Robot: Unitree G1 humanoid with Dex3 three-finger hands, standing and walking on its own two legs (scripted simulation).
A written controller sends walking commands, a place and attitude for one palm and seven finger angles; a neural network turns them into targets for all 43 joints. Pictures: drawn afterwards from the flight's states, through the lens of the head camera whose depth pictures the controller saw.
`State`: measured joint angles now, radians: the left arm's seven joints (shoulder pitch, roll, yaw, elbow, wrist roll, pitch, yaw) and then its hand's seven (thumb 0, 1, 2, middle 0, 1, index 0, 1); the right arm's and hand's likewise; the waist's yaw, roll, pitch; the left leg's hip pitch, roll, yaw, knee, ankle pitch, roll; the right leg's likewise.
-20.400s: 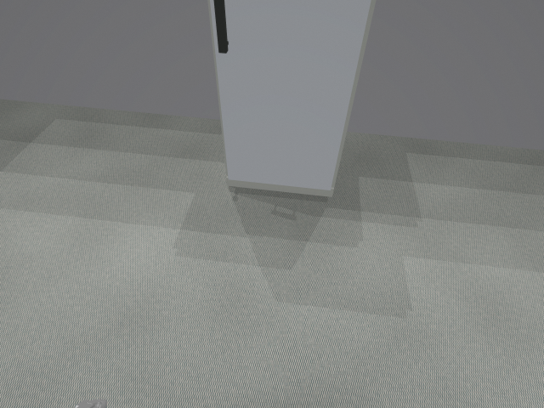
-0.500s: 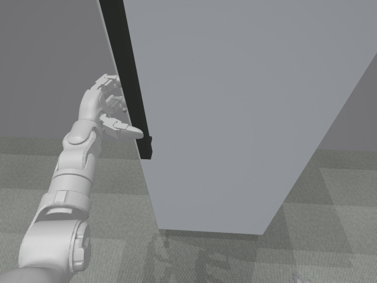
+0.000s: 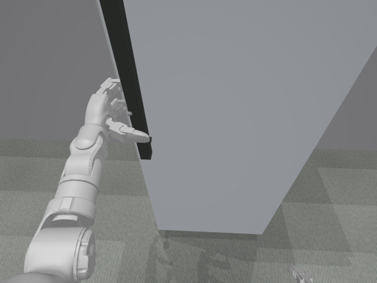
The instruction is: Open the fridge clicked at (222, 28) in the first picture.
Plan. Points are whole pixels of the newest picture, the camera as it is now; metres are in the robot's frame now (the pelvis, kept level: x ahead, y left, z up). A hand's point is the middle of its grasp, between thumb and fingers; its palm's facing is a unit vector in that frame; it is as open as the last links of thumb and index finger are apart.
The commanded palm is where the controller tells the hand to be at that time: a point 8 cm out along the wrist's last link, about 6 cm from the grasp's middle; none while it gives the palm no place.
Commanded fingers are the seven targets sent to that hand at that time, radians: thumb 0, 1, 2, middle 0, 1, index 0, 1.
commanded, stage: slide the fingers in behind the handle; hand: left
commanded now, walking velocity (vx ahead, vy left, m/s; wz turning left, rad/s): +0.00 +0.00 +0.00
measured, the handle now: (136, 92) +0.47 +0.13 +0.18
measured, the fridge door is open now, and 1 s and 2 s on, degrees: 0 0 0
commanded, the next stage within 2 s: grip the handle and tug to test in 1.30 s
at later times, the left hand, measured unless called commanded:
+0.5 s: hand (136, 115) +0.41 +0.12 +0.17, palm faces -0.03 -1.00 +0.01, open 14.0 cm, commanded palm +0.38 +0.17 +0.16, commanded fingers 0.00 -0.50 0.30 -0.30 -1.20 -0.30 -1.20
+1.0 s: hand (142, 116) +0.41 +0.11 +0.17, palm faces -0.02 -1.00 +0.00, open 14.1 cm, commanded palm +0.39 +0.16 +0.16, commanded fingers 0.00 -0.50 0.30 -0.30 -1.20 -0.30 -1.20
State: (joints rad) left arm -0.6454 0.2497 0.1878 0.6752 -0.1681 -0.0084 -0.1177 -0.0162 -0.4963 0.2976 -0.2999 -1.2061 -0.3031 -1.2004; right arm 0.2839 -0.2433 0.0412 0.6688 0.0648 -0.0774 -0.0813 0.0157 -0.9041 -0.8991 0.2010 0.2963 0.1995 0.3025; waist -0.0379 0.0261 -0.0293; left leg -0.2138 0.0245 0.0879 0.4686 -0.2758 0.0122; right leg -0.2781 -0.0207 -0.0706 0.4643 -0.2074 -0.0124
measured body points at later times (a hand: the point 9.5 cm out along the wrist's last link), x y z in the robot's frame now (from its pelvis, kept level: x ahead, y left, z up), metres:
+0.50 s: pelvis +0.01 +0.00 +0.00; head +0.00 -0.01 +0.45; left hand +0.41 +0.18 +0.17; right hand +0.15 -0.24 -0.10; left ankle -0.02 +0.11 -0.74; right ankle +0.02 -0.11 -0.74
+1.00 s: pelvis -0.01 +0.00 +0.00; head -0.01 -0.01 +0.45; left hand +0.40 +0.16 +0.17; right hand +0.13 -0.24 -0.11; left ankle -0.02 +0.11 -0.74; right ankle +0.02 -0.11 -0.74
